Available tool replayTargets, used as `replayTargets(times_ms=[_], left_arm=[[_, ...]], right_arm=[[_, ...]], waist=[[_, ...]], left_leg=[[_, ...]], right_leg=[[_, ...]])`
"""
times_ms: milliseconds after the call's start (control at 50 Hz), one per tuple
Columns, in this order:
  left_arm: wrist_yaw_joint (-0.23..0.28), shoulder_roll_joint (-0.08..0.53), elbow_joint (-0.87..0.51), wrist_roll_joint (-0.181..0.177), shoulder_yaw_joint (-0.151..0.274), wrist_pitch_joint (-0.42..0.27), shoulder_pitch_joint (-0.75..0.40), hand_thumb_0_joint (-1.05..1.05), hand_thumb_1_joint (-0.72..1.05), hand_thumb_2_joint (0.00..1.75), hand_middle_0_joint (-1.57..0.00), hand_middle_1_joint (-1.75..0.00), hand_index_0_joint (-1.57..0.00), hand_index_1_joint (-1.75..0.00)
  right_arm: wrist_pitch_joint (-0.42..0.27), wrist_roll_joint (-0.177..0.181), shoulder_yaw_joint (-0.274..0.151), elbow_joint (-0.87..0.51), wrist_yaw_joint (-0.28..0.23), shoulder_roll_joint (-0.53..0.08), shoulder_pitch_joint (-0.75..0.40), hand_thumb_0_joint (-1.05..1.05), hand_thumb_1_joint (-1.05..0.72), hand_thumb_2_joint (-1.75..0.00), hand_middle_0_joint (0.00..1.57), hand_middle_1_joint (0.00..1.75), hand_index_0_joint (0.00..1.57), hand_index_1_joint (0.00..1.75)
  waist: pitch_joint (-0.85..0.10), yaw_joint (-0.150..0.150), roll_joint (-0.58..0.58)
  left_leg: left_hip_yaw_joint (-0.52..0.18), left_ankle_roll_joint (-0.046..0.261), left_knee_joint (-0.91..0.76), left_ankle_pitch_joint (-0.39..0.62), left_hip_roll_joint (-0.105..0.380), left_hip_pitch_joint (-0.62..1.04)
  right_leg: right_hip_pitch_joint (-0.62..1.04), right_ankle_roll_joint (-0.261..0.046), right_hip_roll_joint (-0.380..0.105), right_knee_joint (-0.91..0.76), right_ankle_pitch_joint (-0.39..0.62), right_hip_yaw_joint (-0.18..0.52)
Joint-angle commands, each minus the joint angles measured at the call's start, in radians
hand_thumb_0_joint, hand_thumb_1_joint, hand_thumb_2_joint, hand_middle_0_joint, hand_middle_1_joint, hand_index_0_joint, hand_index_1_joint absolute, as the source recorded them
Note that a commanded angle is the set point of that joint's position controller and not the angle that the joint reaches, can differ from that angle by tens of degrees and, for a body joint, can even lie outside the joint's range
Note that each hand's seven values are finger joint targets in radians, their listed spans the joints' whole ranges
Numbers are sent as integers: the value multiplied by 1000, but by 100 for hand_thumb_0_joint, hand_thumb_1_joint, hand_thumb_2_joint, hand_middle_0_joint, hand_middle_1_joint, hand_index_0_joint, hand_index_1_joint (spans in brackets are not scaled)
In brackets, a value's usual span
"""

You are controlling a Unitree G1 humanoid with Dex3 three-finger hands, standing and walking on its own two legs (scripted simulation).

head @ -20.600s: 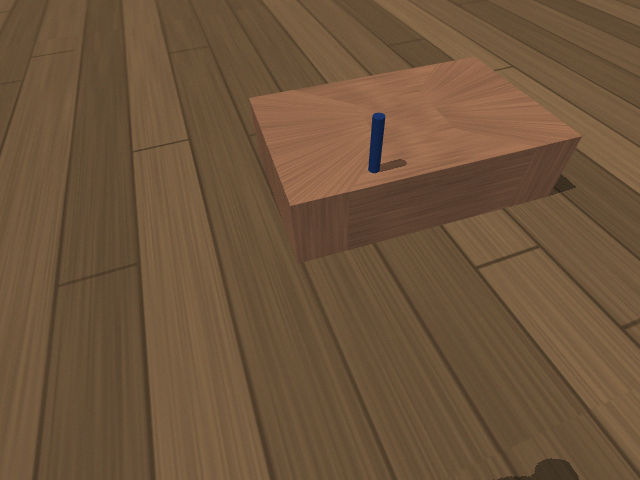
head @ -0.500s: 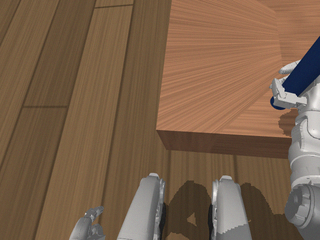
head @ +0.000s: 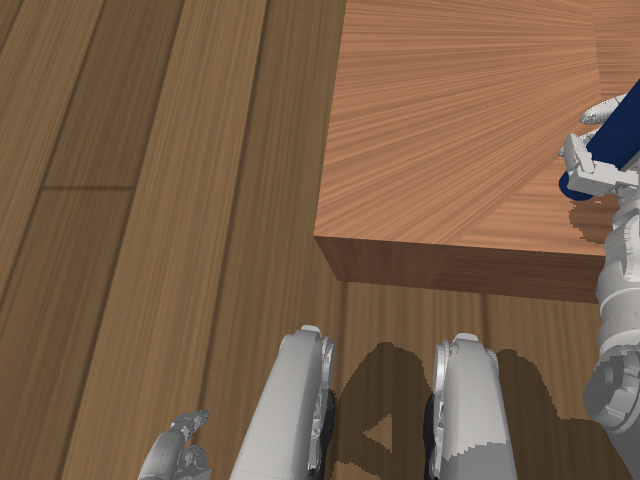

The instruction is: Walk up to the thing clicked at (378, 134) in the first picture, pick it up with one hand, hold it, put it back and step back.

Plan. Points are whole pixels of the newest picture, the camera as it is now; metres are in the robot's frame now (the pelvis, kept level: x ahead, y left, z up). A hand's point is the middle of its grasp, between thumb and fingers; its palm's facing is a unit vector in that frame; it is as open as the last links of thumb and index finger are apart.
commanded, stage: lower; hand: right
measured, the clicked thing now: (632, 125) +0.49 -0.26 +0.04
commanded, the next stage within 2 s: loosen in 1.14 s
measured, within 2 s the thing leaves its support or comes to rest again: rests again in 0.98 s
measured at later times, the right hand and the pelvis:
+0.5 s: hand (562, 175) +0.50 -0.24 -0.07, palm faces +0.22 +0.98 -0.01, open 5.8 cm; pelvis -0.01 +0.00 -0.07, yaw +0 degrees
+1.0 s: hand (554, 185) +0.50 -0.24 -0.10, palm faces +0.20 +0.98 -0.01, open 5.8 cm; pelvis -0.01 +0.01 -0.10, yaw +1 degrees
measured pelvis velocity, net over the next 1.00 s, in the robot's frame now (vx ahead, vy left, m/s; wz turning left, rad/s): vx -0.01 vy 0.01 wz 0.03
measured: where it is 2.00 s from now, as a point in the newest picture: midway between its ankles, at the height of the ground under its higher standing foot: (374, 459)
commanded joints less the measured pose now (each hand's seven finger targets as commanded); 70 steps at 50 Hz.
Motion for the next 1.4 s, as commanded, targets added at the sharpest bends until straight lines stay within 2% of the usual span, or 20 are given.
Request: replayTargets(times_ms=[0, 40, 180, 320, 420, 520, 640, 700, 740, 760, 800, 900, 920, 1120, 1160, 1200, 1220, 1260, 1280, 1380], left_arm=[[13, 196, -61, 4, 66, -20, 123, 0, 90, 90, -20, -30, -20, -30], [13, 202, -61, 8, 69, -22, 126, 0, 89, 91, -21, -30, -20, -30], [12, 216, -54, 9, 72, -13, 145, 0, 89, 91, -20, -30, -20, -30], [11, 232, -44, 8, 70, -5, 142, 0, 90, 91, -20, -30, -20, -30], [14, 226, -52, 3, 64, -4, 143, 0, 90, 90, -20, -30, -20, -30], [16, 224, -53, 5, 63, -4, 142, 0, 90, 90, -20, -30, -20, -30], [17, 230, -38, 10, 65, -3, 154, 0, 89, 90, -20, -30, -20, -30], [18, 234, -36, 10, 68, -2, 153, 0, 89, 90, -20, -30, -20, -30], [17, 234, -30, 10, 64, -1, 151, 0, 89, 91, -20, -30, -20, -30], [17, 241, -33, 11, 69, 0, 150, 0, 89, 90, -20, -30, -20, -30], [17, 236, -29, 10, 67, 2, 150, 0, 89, 90, -20, -30, -20, -30], [16, 241, -36, 11, 66, 7, 146, 0, 89, 91, -20, -29, -20, -30], [16, 242, -28, 13, 67, 7, 149, 0, 89, 91, -20, -30, -20, -30], [16, 249, -37, 14, 61, 12, 146, 0, 89, 90, -20, -30, -20, -30], [17, 248, -36, 14, 56, 11, 144, 0, 89, 90, -20, -29, -20, -30], [18, 250, -41, 12, 50, 11, 143, 0, 89, 90, -20, -29, -20, -30], [18, 246, -37, 15, 44, 11, 144, 0, 88, 90, -20, -29, -20, -30], [18, 250, -46, 14, 48, 12, 144, 0, 93, 87, -21, -30, -22, -29], [19, 240, -46, 11, 42, 12, 138, 0, 93, 87, -21, -30, -22, -29], [21, 242, -46, 8, 40, 12, 140, 0, 93, 87, -21, -30, -22, -29]], right_arm=[[-85, 1, -25, -197, -1, -239, -357, 0, -60, -135, 141, 145, 142, 145], [-100, 6, -16, -256, 4, -236, -414, 0, -59, -134, 139, 144, 140, 144], [-92, -6, -39, -254, 0, -279, -434, 0, -60, -137, 141, 147, 142, 147], [-72, -7, -34, -247, 0, -276, -435, 0, -61, -142, 146, 153, 147, 153], [-64, 6, -70, -226, -3, -313, -429, 0, -60, -143, 147, 155, 149, 155], [-63, 3, -74, -227, 7, -338, -435, 0, -56, -139, 143, 150, 145, 150], [-58, 2, -68, -249, 26, -331, -439, 0, -56, -139, 143, 150, 145, 150], [-54, 9, -80, -255, 28, -337, -424, 0, -55, -138, 143, 149, 144, 149], [-55, 11, -59, -282, 32, -318, -446, 0, -58, -139, 144, 150, 145, 150], [-50, 7, -84, -259, 28, -343, -419, 0, -60, -140, 145, 151, 146, 151], [-48, 8, -62, -272, 29, -318, -436, 0, -58, -140, 144, 151, 146, 151], [-41, 5, -82, -263, 24, -342, -405, 0, -55, -139, 143, 150, 145, 150], [-39, 5, -63, -260, 28, -313, -411, 0, -57, -139, 143, 150, 145, 150], [-37, -1, -69, -273, 24, -350, -439, 0, -58, -136, 142, 148, 143, 148], [-28, 5, -50, -216, 25, -309, -423, 0, -58, -139, 144, 150, 146, 150], [-28, 6, -70, -228, 20, -352, -435, 0, -57, -139, 144, 151, 146, 151], [-25, 5, -49, -209, 23, -329, -425, 0, -57, -138, 144, 150, 146, 150], [-19, 5, -67, -217, 21, -343, -412, 0, -41, -123, 138, 138, 139, 138], [-19, 9, -39, -242, 23, -317, -439, 0, -35, -115, 134, 130, 134, 130], [-5, 10, -39, -205, 20, -327, -410, 0, -21, -80, 125, 104, 124, 104]], waist=[[-566, -4, -165], [-616, 1, -198], [-701, 4, -201], [-652, 7, -225], [-643, 11, -138], [-633, 0, -125], [-665, 8, -150], [-668, -4, -161], [-671, 1, -183], [-678, -9, -183], [-655, 5, -170], [-645, -10, -171], [-623, 4, -178], [-627, 9, -177], [-580, 23, -145], [-594, 12, -155], [-563, 26, -154], [-588, 15, -140], [-598, 14, -149], [-567, 13, -124]], left_leg=[[32, 69, -155, 208, -12, 153], [32, 68, -133, 223, -9, 139], [43, 65, -70, 254, -8, 137], [52, 72, -16, 204, -4, 52], [42, 61, -20, 198, -8, 98], [28, 59, -15, 172, -11, 109], [33, 57, 22, 222, -14, 91], [35, 58, 35, 234, -15, 84], [41, 62, 57, 243, -15, 63], [42, 62, 58, 239, -17, 60], [46, 61, 60, 230, -17, 50], [49, 63, 78, 222, -18, 43], [58, 64, 85, 221, -19, 13], [61, 64, 99, 180, -20, 0], [62, 63, 95, 157, -21, -20], [60, 64, 92, 135, -22, -22], [65, 62, 93, 135, -22, -29], [62, 60, 89, 147, -23, 6], [59, 62, 89, 139, -22, -7], [61, 62, 81, 121, -24, 0]], right_leg=[[443, -37, 16, -179, 167, -9], [466, -36, 16, -156, 186, -6], [461, -31, 16, -89, 239, -8], [408, -25, 18, -65, 183, -4], [291, -42, 19, -8, 148, -26], [208, -47, 18, 22, 113, -44], [237, -44, 10, 60, 165, -40], [245, -42, 8, 70, 179, -40], [253, -37, 8, 71, 197, -33], [259, -37, 6, 72, 196, -33], [241, -38, 8, 78, 183, -32], [222, -36, 8, 83, 176, -34], [232, -34, 7, 82, 178, -28], [195, -37, 9, 102, 130, -28], [156, -41, 9, 111, 99, -27], [151, -41, 12, 112, 79, -32], [137, -41, 12, 117, 77, -31], [131, -43, 11, 120, 83, -33], [140, -42, 12, 117, 78, -35], [105, -44, 12, 118, 61, -37]])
